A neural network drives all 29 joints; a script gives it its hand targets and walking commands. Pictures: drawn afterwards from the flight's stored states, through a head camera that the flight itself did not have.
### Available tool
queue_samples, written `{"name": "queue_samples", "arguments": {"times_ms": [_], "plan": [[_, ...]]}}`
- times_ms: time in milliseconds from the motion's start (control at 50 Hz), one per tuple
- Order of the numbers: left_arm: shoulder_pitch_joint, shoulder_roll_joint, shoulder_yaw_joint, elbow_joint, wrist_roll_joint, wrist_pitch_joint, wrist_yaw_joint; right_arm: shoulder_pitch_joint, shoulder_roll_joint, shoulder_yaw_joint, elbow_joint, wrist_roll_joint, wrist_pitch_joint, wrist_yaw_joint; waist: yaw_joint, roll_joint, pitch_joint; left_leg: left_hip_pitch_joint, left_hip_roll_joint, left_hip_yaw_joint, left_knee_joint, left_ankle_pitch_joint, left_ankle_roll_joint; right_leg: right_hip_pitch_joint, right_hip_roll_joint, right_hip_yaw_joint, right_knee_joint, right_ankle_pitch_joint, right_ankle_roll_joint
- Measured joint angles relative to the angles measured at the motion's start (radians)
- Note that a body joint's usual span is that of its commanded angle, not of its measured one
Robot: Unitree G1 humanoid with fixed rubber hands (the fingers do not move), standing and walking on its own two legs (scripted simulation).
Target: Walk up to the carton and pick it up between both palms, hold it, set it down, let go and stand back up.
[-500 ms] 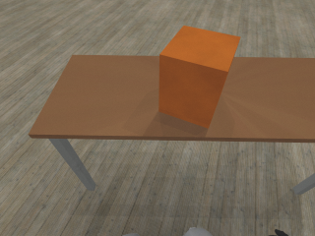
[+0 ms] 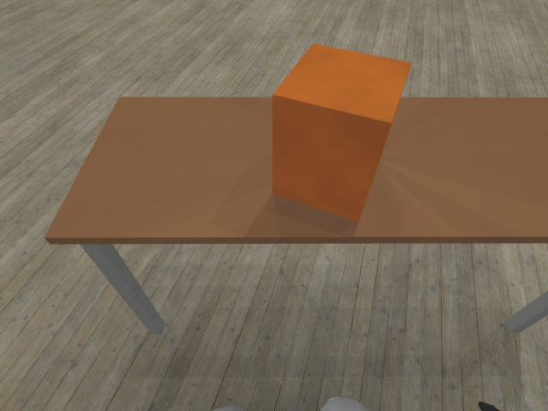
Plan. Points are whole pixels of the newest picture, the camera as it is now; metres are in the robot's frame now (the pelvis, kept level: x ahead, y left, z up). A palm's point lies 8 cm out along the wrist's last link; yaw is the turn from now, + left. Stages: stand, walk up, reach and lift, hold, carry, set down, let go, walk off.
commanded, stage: walk up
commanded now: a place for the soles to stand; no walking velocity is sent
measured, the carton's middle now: (336, 133) +0.63 -0.11 +0.04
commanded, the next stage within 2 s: none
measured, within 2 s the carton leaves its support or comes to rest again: neither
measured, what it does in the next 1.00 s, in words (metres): steps on the spot: right foot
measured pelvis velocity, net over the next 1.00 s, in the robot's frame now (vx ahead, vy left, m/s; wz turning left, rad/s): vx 0.01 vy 0.00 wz -0.02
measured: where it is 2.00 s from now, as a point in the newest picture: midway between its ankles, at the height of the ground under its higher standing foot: outside the picture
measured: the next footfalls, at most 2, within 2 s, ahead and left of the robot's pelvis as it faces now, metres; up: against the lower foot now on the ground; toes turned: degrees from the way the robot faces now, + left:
right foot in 0.06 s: +0.08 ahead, -0.15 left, +0.00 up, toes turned +4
right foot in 1.02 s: +0.08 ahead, -0.15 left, +0.00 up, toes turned +4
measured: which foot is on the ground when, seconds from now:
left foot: down 0.00-1.00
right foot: up 0.00-0.04, down 0.06-0.78, up 0.80-1.00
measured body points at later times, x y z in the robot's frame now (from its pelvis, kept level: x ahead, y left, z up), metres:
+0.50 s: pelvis +0.00 +0.00 +0.00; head +0.03 +0.01 +0.45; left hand +0.08 +0.32 -0.11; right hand +0.10 -0.32 -0.10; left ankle +0.01 +0.08 -0.69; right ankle +0.02 -0.15 -0.68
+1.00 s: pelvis +0.01 +0.00 +0.00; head +0.03 +0.01 +0.45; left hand +0.09 +0.32 -0.11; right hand +0.10 -0.32 -0.10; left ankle +0.01 +0.08 -0.69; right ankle +0.03 -0.15 -0.69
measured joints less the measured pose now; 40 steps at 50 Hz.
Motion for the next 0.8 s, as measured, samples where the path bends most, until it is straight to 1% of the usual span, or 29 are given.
{"name": "queue_samples", "arguments": {"times_ms": [40,60,80,100,140,180,240,280,300,360,440,500,520,540,580,620,660,720,760,800], "plan": [[0.000,0.000,0.000,0.000,0.000,0.000,0.000,0.000,0.000,0.000,0.000,0.000,-0.001,0.000,0.000,-0.007,0.000,0.000,0.001,0.004,0.000,-0.002,-0.003,0.009,-0.001,0.001,-0.066,0.006,0.000],[0.000,0.000,0.000,-0.001,0.000,-0.001,-0.001,0.000,0.000,0.000,0.000,0.001,0.001,0.000,0.000,-0.009,0.000,0.000,0.002,0.005,0.000,-0.002,-0.007,0.021,-0.001,0.001,-0.125,0.057,-0.002],[0.000,-0.003,0.000,0.000,0.000,-0.003,-0.001,-0.001,0.000,0.000,0.000,0.004,0.004,-0.001,0.000,-0.005,0.000,0.000,0.006,0.004,0.000,-0.002,-0.011,0.022,0.002,0.000,-0.134,0.087,0.004],[0.000,-0.005,0.000,0.000,0.000,-0.006,-0.001,-0.001,0.000,0.000,0.000,0.008,0.009,-0.001,0.000,-0.003,0.000,0.000,0.008,0.004,0.000,0.004,-0.012,0.022,0.003,0.000,-0.134,0.092,0.008],[0.000,-0.006,0.000,0.001,0.000,-0.014,-0.001,-0.003,0.000,0.000,0.001,0.015,0.021,-0.004,0.000,0.000,0.000,0.000,0.004,-0.004,0.000,-0.065,-0.013,0.022,0.002,0.001,-0.136,0.088,0.009],[0.000,-0.007,0.000,0.001,0.000,-0.015,-0.001,-0.004,0.000,0.000,0.000,0.016,0.029,-0.005,0.000,0.005,0.000,-0.001,0.002,-0.004,0.001,-0.089,-0.015,0.022,0.001,0.003,-0.140,0.087,0.009],[0.000,-0.007,0.000,0.001,0.000,-0.015,0.000,-0.004,0.000,0.000,0.000,0.016,0.031,-0.001,0.000,0.014,0.000,-0.004,-0.001,-0.005,0.000,-0.055,-0.015,0.022,-0.001,0.003,-0.140,0.087,0.009],[-0.001,-0.007,0.000,0.001,0.000,-0.015,0.000,-0.004,0.000,0.000,0.001,0.013,0.027,0.000,0.000,0.019,0.000,-0.004,-0.002,-0.004,-0.012,0.035,-0.014,0.022,-0.002,0.004,-0.135,0.085,0.009],[-0.002,-0.007,0.000,0.001,0.000,-0.014,0.000,-0.003,0.000,0.000,0.003,0.010,0.023,0.002,0.000,0.018,0.000,-0.003,-0.005,-0.004,-0.012,0.034,-0.011,0.021,-0.005,0.004,-0.132,0.087,0.007],[-0.002,-0.004,0.000,0.001,0.000,-0.008,0.000,-0.003,0.000,0.002,0.003,0.008,0.008,0.005,0.000,0.015,0.000,0.001,-0.006,-0.005,-0.012,0.010,-0.001,0.011,-0.002,0.003,-0.062,0.022,0.006],[-0.002,-0.001,0.000,0.001,0.000,-0.002,0.000,-0.003,0.000,0.002,0.003,0.002,0.000,-0.002,0.000,0.001,0.000,0.001,-0.004,-0.003,-0.012,0.007,-0.001,0.009,-0.002,0.004,-0.011,0.006,0.006],[-0.002,-0.001,0.000,0.001,0.000,-0.002,0.000,-0.003,0.000,0.002,0.003,0.000,-0.002,-0.003,0.000,-0.009,0.000,0.001,-0.004,0.002,-0.012,0.006,-0.003,0.012,-0.003,0.004,-0.050,0.002,0.006],[-0.002,0.000,0.000,0.000,0.000,-0.002,0.000,-0.003,0.000,0.002,0.003,0.001,-0.001,-0.003,0.001,-0.012,0.000,0.000,-0.004,0.004,-0.012,0.005,-0.006,0.021,-0.003,0.005,-0.104,0.019,0.003],[-0.002,-0.002,0.000,0.001,0.000,-0.003,-0.001,-0.004,0.000,0.002,0.003,0.002,0.002,-0.002,0.000,-0.010,0.000,0.001,-0.002,0.003,-0.012,0.005,-0.010,0.028,-0.002,0.004,-0.138,0.085,0.003],[-0.002,-0.009,0.000,0.002,0.000,-0.006,-0.001,-0.005,0.000,0.002,0.003,0.009,0.011,-0.001,0.000,0.000,0.000,0.001,0.003,0.002,-0.012,0.008,-0.012,0.027,0.003,0.003,-0.140,0.097,0.009],[-0.002,-0.009,0.000,0.002,0.000,-0.013,-0.001,-0.005,0.000,0.002,0.004,0.014,0.023,-0.003,0.001,0.005,0.000,0.001,-0.001,-0.004,-0.011,-0.069,-0.013,0.027,0.002,0.004,-0.143,0.087,0.009],[-0.002,-0.010,0.000,0.003,0.000,-0.014,0.000,-0.005,0.000,0.002,0.003,0.015,0.031,-0.004,0.001,0.011,0.000,-0.001,-0.004,-0.004,-0.011,-0.087,-0.014,0.027,0.000,0.005,-0.148,0.086,0.009],[-0.002,-0.010,0.000,0.003,0.000,-0.014,0.000,-0.005,0.000,0.001,0.003,0.014,0.032,0.001,0.000,0.018,0.000,-0.005,-0.007,-0.004,-0.012,-0.052,-0.015,0.027,-0.003,0.005,-0.148,0.086,0.009],[-0.003,-0.010,0.000,0.003,0.000,-0.014,0.000,-0.005,0.000,0.001,0.003,0.011,0.028,0.002,0.000,0.022,0.000,-0.005,-0.008,-0.004,-0.023,0.037,-0.012,0.027,-0.004,0.005,-0.143,0.083,0.009],[-0.005,-0.010,0.000,0.003,0.000,-0.011,0.000,-0.004,0.000,0.001,0.006,0.005,0.018,0.005,0.000,0.020,0.000,0.000,-0.013,-0.004,-0.023,0.029,-0.003,0.024,-0.006,0.005,-0.123,0.065,0.007]]}}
